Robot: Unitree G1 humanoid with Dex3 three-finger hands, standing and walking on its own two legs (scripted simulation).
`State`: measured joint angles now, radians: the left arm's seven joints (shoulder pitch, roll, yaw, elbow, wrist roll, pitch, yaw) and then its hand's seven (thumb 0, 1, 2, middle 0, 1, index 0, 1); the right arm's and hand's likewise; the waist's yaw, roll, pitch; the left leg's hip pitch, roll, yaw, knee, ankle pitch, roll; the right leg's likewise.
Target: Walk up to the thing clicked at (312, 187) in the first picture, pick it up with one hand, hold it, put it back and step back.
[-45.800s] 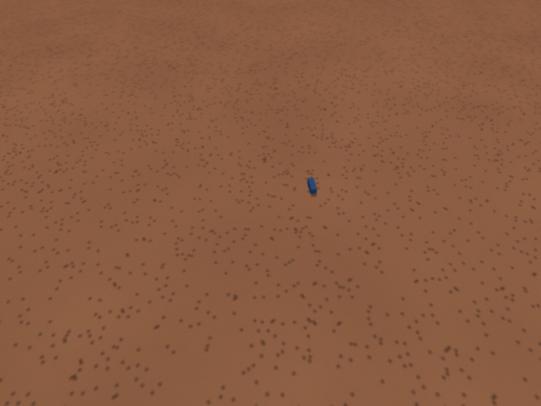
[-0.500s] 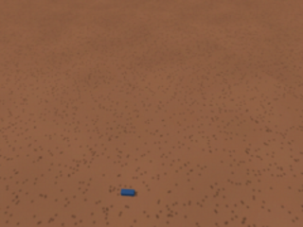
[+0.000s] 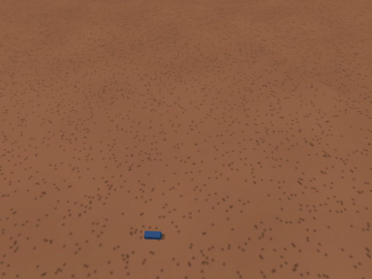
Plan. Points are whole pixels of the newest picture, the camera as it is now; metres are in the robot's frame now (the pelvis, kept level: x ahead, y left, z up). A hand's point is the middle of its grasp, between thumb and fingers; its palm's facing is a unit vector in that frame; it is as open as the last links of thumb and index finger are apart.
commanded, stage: stand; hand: left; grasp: from above
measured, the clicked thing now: (152, 235) +0.47 +0.22 -0.76
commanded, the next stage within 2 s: step back in 1.04 s
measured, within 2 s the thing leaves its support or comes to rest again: neither
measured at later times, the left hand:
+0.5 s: hand out of the picture +0.07 +0.24 -0.16, palm faces +0.00 -0.94 -0.34, open 7.4 cm
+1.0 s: hand out of the picture +0.07 +0.24 -0.15, palm faces +0.00 -0.94 -0.34, open 7.4 cm
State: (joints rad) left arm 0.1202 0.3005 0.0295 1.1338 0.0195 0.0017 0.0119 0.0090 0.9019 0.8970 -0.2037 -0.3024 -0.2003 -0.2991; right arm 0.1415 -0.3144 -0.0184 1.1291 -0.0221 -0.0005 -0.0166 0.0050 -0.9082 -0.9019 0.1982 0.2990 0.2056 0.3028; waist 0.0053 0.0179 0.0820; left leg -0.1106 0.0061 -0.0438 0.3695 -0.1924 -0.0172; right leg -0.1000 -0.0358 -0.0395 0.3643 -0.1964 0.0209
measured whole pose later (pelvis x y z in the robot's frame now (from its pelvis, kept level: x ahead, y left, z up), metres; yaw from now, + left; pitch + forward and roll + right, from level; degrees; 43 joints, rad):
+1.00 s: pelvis +0.00 -0.01 +0.00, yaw +0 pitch -4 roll +0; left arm 0.11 0.33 0.02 1.13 0.02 0.00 0.00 0.01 0.90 0.90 -0.20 -0.30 -0.20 -0.30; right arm 0.12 -0.33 -0.01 1.13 -0.02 0.00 0.00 0.00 -0.91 -0.90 0.20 0.30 0.21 0.30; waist 0.00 0.01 0.06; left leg -0.09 0.02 -0.05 0.33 -0.17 -0.04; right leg -0.09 -0.02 -0.04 0.34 -0.19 0.00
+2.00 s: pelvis -0.15 +0.07 -0.01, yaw -3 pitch -1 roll +2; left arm 0.13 0.36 0.08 0.81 0.03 0.05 0.01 0.01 0.90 0.90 -0.20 -0.30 -0.20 -0.30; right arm 0.12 -0.38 -0.05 0.88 0.00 0.04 -0.02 0.00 -0.91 -0.90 0.20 0.30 0.21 0.30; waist 0.03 -0.03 0.17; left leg -0.38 -0.12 -0.12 1.07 -0.53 0.00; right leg -0.32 0.01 0.05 0.58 -0.24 -0.04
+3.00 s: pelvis -0.45 +0.07 -0.03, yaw -1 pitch -4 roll +0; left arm 0.09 0.39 0.08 0.75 0.03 0.10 0.01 0.01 0.90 0.90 -0.20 -0.30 -0.20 -0.30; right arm 0.22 -0.34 -0.03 0.86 -0.04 0.02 -0.02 0.01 -0.91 -0.90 0.20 0.30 0.21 0.30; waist -0.02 -0.07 0.19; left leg -0.29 -0.04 -0.02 0.68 -0.32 0.04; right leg -0.49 0.07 0.09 1.04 -0.52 -0.02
